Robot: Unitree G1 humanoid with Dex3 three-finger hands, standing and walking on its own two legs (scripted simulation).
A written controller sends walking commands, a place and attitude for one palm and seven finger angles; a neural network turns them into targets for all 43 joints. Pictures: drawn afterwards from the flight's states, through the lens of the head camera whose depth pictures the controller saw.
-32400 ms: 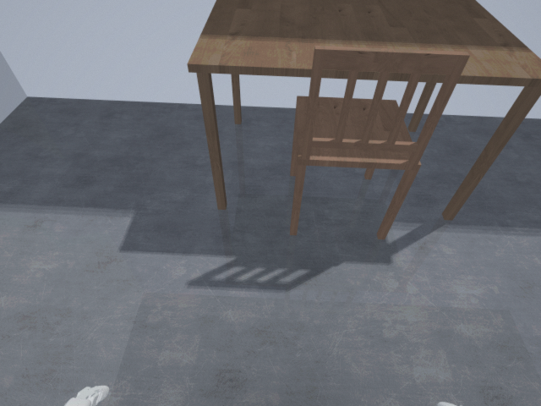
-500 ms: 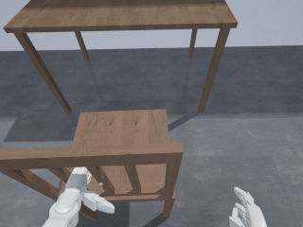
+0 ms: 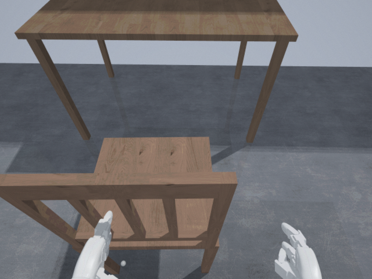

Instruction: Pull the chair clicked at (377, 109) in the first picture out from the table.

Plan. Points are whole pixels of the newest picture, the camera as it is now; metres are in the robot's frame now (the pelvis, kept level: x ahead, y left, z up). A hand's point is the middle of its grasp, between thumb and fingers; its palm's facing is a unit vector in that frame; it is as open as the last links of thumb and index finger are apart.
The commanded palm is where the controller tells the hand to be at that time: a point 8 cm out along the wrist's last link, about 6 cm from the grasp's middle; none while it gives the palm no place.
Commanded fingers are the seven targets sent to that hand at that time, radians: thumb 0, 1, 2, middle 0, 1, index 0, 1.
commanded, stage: draw the fingers out of the gap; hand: left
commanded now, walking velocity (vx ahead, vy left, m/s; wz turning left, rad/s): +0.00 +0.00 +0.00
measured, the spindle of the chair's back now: (133, 218) +0.27 +0.14 -0.04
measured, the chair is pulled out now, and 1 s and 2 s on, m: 0.65 0.65 0.64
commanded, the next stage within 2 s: draw the hand back to the body in 0.32 s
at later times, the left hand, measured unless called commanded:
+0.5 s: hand out of the picture +0.12 +0.13 -0.01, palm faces +0.00 -1.00 -0.09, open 17.5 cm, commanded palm +0.09 +0.19 +0.02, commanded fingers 0.00 -0.55 0.20 0.00 0.00 0.00 0.00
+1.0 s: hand (67, 266) +0.14 +0.19 +0.10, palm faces +0.09 -0.97 -0.23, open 17.1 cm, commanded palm +0.10 +0.24 +0.11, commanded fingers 0.00 -0.22 0.36 -0.05 -0.07 -0.05 -0.07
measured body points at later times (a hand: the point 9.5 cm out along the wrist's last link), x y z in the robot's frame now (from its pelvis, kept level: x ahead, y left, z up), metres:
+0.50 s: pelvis -0.01 +0.00 -0.01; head +0.02 +0.00 +0.44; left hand +0.12 +0.19 +0.00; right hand +0.18 -0.23 -0.07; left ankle -0.01 +0.13 -0.69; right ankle -0.01 -0.14 -0.69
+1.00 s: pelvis -0.02 +0.00 -0.01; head +0.00 -0.02 +0.44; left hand +0.13 +0.24 +0.11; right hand +0.18 -0.22 -0.08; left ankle -0.02 +0.13 -0.69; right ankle -0.01 -0.14 -0.69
